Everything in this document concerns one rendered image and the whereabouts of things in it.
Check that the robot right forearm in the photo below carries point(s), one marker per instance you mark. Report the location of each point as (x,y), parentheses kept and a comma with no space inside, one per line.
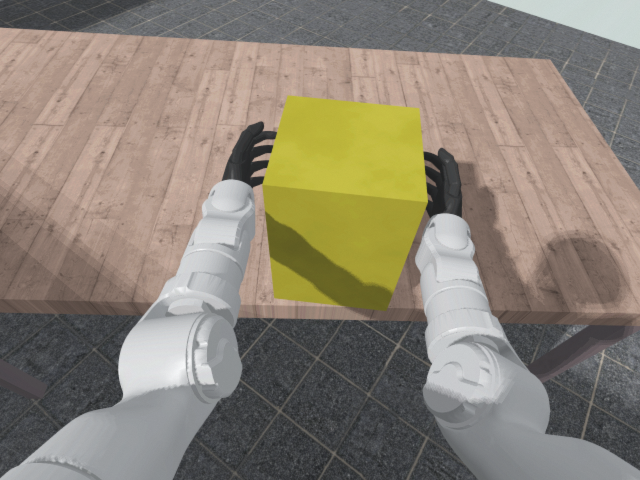
(454,299)

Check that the table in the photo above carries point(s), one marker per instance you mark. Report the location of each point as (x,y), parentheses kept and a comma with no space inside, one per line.
(110,144)

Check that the robot left forearm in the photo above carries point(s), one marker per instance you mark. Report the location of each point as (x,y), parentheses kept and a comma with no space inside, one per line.
(214,262)

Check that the left robot hand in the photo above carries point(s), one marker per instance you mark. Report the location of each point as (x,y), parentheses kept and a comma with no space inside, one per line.
(240,166)

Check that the robot left upper arm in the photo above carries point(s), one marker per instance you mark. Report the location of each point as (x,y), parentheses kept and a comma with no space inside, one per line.
(173,371)

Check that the carton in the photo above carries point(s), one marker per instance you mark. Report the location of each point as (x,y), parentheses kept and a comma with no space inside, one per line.
(344,194)

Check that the robot right upper arm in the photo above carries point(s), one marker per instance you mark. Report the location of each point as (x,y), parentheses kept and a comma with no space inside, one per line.
(494,415)

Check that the right robot hand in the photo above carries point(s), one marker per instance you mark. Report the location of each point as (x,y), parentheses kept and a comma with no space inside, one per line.
(447,196)

